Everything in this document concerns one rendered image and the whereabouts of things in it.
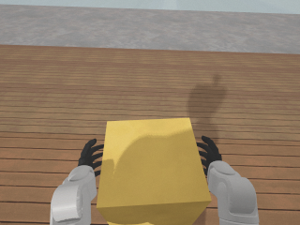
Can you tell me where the right robot forearm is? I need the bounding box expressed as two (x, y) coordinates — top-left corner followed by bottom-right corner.
(207, 160), (260, 225)

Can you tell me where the right robot hand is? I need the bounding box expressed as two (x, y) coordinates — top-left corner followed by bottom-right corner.
(196, 135), (222, 175)

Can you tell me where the carton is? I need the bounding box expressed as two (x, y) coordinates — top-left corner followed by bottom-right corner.
(96, 117), (212, 225)

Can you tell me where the left robot forearm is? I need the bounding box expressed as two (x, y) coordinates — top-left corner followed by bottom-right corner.
(50, 165), (98, 225)

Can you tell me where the left robot hand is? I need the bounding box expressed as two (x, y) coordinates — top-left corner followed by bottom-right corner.
(78, 138), (104, 177)

